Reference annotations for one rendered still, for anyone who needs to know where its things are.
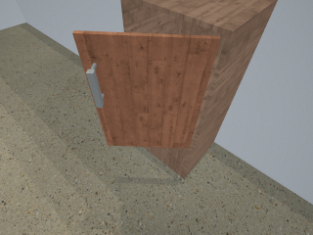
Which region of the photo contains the cupboard door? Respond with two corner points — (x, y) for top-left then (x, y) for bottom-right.
(72, 30), (221, 149)

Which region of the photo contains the handle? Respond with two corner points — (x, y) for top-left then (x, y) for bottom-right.
(86, 63), (105, 108)

